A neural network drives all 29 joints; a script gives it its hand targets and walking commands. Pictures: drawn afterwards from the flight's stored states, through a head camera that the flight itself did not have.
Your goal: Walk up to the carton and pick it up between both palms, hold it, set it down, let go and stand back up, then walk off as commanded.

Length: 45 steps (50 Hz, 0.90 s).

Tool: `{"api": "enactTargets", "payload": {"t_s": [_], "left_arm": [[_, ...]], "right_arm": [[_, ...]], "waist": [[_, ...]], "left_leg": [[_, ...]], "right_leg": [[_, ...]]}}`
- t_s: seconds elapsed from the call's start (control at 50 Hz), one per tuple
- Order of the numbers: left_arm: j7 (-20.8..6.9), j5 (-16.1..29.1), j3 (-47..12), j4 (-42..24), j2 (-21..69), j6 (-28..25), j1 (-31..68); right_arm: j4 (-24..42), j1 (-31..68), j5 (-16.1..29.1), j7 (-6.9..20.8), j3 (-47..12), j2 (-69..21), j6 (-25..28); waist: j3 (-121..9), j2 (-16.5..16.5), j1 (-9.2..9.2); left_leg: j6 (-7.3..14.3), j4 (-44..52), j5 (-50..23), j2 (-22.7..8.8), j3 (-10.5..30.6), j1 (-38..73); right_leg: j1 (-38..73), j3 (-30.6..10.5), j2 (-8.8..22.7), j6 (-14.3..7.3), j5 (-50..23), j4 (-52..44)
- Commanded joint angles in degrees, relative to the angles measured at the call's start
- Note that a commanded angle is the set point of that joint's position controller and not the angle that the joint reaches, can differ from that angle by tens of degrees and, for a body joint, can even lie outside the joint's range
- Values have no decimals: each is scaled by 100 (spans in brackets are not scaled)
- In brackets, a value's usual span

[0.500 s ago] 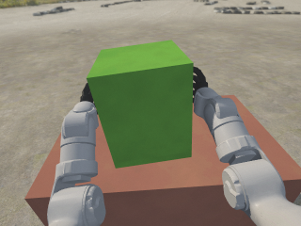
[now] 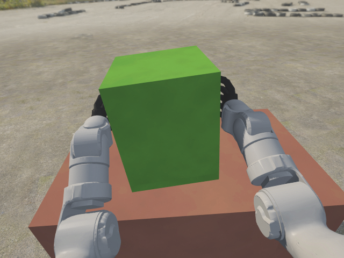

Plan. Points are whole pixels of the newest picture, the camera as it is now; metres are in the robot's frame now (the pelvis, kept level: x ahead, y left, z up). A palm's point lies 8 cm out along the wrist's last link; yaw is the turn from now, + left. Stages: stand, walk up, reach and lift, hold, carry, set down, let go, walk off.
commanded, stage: hold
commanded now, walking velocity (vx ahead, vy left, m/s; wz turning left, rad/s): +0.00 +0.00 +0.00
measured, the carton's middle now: (165, 115) +0.39 -0.01 +0.23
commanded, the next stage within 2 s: set down in 0.34 s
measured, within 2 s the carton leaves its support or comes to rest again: neither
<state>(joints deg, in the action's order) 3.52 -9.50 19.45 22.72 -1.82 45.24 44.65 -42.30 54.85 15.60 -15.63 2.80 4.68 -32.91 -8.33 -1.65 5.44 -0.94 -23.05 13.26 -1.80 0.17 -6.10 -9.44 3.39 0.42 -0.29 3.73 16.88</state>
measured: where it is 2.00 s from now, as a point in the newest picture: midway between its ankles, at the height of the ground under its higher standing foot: outside the picture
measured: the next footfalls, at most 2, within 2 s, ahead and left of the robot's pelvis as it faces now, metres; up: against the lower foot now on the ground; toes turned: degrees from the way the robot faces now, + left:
none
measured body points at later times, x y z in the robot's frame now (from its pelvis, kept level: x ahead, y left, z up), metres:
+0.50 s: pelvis +0.00 +0.00 +0.00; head -0.07 +0.00 +0.44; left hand +0.39 +0.15 +0.24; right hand +0.39 -0.15 +0.26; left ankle +0.00 +0.13 -0.75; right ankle +0.06 -0.12 -0.75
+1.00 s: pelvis +0.02 +0.00 +0.00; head +0.01 +0.00 +0.45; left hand +0.43 +0.15 +0.18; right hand +0.42 -0.15 +0.15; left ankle +0.00 +0.13 -0.75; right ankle +0.06 -0.12 -0.75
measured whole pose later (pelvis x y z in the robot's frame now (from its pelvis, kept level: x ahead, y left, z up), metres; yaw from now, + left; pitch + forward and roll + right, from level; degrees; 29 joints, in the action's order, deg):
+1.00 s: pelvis +0.02 +0.00 +0.00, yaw +0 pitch -5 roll -1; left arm 1.5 -14.4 13.9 20.9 -0.7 30.4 40.6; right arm -33.5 38.2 8.5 -13.1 4.6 0.6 -10.4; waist 2.8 -0.5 2.8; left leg -1.2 -20.5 14.0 -1.8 0.6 -1.3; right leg -5.7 3.8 0.4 -0.3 6.1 16.9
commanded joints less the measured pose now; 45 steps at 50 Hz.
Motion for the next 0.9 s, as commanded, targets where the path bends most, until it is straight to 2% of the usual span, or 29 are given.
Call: {"api": "enactTargets", "payload": {"t_s": [0.0, 0.06, 0.14, 0.16, 0.2, 0.22, 0.26, 0.32, 0.34, 0.36, 0.38, 0.4, 0.44, 0.46, 0.48, 0.5, 0.52, 0.58, 0.6, 0.62, 0.64, 0.66, 0.74, 0.76, 0.78, 0.8, 0.82, 0.84, 0.88], "left_arm": [[-925, 739, -2462, -1499, 3502, -516, 5873], [-940, 757, -2418, -1528, 3436, -546, 5992], [-937, 803, -2555, -1541, 3520, -520, 5983], [-939, 733, -2413, -1400, 3498, -493, 5785], [-923, 821, -2574, -1601, 3563, -533, 5952], [-952, 693, -2396, -1376, 3455, -497, 5878], [-952, 744, -2538, -1670, 3507, -528, 5913], [-924, 797, -2559, -1600, 3554, -512, 5858], [-983, 478, -2161, -737, 3308, -461, 5786], [-994, 517, -2258, -849, 3358, -509, 5862], [-1018, 419, -2031, -568, 3362, -554, 5836], [-1047, 451, -2034, -502, 3283, -638, 5908], [-1054, 377, -1861, -616, 3249, -791, 5987], [-1084, 457, -1966, -512, 3320, -902, 6018], [-1105, 339, -1907, -575, 3312, -1012, 6081], [-1138, 322, -1812, -370, 3242, -1105, 5846], [-1172, 250, -1795, -320, 3259, -1235, 5766], [-1279, -142, -1336, 140, 3015, -1439, 5115], [-1337, -290, -1165, 285, 2835, -1450, 4900], [-1401, -346, -1208, 307, 2786, -1468, 4785], [-1443, -448, -1049, 345, 2677, -1475, 4604], [-1490, -409, -1149, 204, 2665, -1530, 4641], [-1509, -207, -1570, -140, 2879, -1658, 4319], [-1457, -62, -1958, -420, 3106, -1710, 4341], [-1388, 164, -2264, -639, 3225, -1721, 4337], [-1300, 259, -2488, -847, 3358, -1844, 4422], [-1209, 305, -2730, -1024, 3447, -1868, 4328], [-1136, 372, -2813, -1055, 3524, -1919, 4128], [-1059, 608, -3218, -1439, 3755, -1987, 3829]], "right_arm": [[2164, 4830, 1003, 905, -1734, -4292, 184], [2230, 4906, 1033, 930, -1766, -4383, 219], [2127, 4795, 1023, 915, -1710, -4275, 203], [2193, 4777, 1034, 915, -1742, -4244, 202], [2389, 4982, 1079, 933, -1816, -4371, 253], [2039, 4806, 981, 921, -1690, -4305, 188], [2198, 4752, 1046, 908, -1773, -4284, 191], [2159, 4690, 1014, 913, -1678, -4235, 186], [2320, 5253, 765, 928, -1687, -3911, 242], [2333, 5272, 731, 958, -1602, -3868, 328], [2180, 5295, 588, 987, -1475, -3942, 371], [2033, 5205, 379, 1004, -1197, -3902, 456], [1821, 5151, 325, 1070, -1260, -4074, 628], [1815, 5127, 124, 1074, -1078, -3967, 790], [1451, 4852, 23, 1096, -982, -3994, 900], [1348, 4805, -121, 1124, -815, -3965, 1060], [1083, 4515, -348, 1132, -632, -3883, 1209], [613, 3948, -815, 1211, -416, -3747, 1523], [395, 3679, -940, 1234, -310, -3625, 1566], [382, 3549, -1090, 1228, -210, -3541, 1655], [271, 3329, -1159, 1268, -215, -3533, 1690], [318, 3255, -1236, 1263, -203, -3443, 1823], [1228, 3533, -1068, 1170, -803, -3522, 2254], [1703, 3765, -981, 1176, -1005, -3452, 2446], [2283, 4159, -770, 1147, -1235, -3476, 2603], [2688, 4410, -777, 1133, -1519, -3631, 2762], [2951, 4379, -592, 1104, -1823, -3678, 2858], [3100, 4471, -534, 1084, -2031, -3785, 2912], [3997, 4522, -347, 1021, -2608, -3964, 2999]], "waist": [[-2195, -237, 26], [-2305, -126, -55], [-2223, -311, 61], [-2165, -163, 22], [-2430, -284, -26], [-2044, -182, 10], [-2348, -275, 30], [-2232, -251, 108], [-1764, -6, -230], [-1817, -157, -245], [-1656, -16, -301], [-1647, -72, -235], [-1777, 34, -391], [-1872, -112, -217], [-1884, -225, -202], [-1832, -129, -174], [-1763, -156, -69], [-1482, 151, -91], [-1273, 105, -69], [-1195, 110, 50], [-1026, 219, -45], [-1149, 162, 25], [-1594, 278, -72], [-1968, 56, -108], [-2481, 59, -64], [-2833, 129, -213], [-2991, -2, -290], [-3206, 185, -378], [-3675, 269, -418]], "left_leg": [[-134, 529, -828, 502, 310, -828], [-84, 553, -668, 495, 328, -919], [-149, 564, -778, 442, 367, -877], [-132, 577, -859, 458, 323, -882], [-153, 520, -889, 472, 319, -857], [-86, 595, -659, 481, 334, -929], [-132, 526, -938, 446, 370, -792], [-178, 563, -761, 462, 338, -899], [21, 724, -408, 484, 339, -887], [4, 830, -232, 414, 315, -933], [73, 925, -34, 409, 293, -1063], [55, 1024, 214, 347, 291, -1234], [81, 1007, 33, 347, 243, -1016], [15, 998, 14, 367, 248, -1008], [-28, 968, -126, 324, 269, -799], [-23, 972, -73, 353, 211, -758], [-73, 1010, -195, 313, 238, -678], [5, 1045, -235, 357, 73, -520], [14, 1046, -136, 388, 12, -566], [6, 1103, -127, 379, 12, -590], [54, 1143, -193, 377, -62, -591], [-14, 1041, -451, 420, -65, -509], [-122, 648, -1788, 480, -121, -2], [-262, 466, -2335, 485, -83, 309], [-291, 294, -2819, 467, -31, 553], [-293, 164, -3086, 456, -46, 694], [-335, 37, -3359, 455, -35, 855], [-293, -32, -3421, 485, -28, 840], [-242, -98, -3518, 519, 8, 695]], "right_leg": [[2424, -268, -485, 198, -711, 156], [2426, -267, -481, 208, -529, 181], [2425, -254, -505, 189, -629, 206], [2489, -261, -512, 166, -707, 168], [2533, -249, -500, 207, -682, 223], [2423, -248, -465, 204, -580, 162], [2520, -245, -497, 190, -871, 217], [2515, -273, -508, 169, -716, 200], [2206, -84, -494, 266, -3, 124], [2172, -59, -493, 239, 56, 144], [2177, -55, -473, 266, 198, 123], [2325, -65, -449, 277, 172, 102], [2284, 13, -458, 272, 139, 153], [2301, 35, -437, 272, 80, 135], [2264, 93, -438, 237, 16, 180], [2212, 117, -442, 260, 99, 129], [2309, 165, -431, 257, -13, 131], [2469, 200, -400, 304, 16, 74], [2555, 181, -341, 305, 6, 73], [2612, 255, -362, 322, 34, 68], [2711, 274, -367, 340, -14, 55], [2811, 275, -332, 316, -204, 79], [3186, 344, -379, 334, -1115, 110], [3095, 342, -411, 281, -1328, 163], [3098, 393, -473, 268, -1546, 197], [3050, 359, -461, 276, -1754, 220], [3078, 346, -460, 244, -1961, 248], [3179, 280, -454, 271, -2329, 299], [3424, 214, -452, 341, -3000, 453]]}}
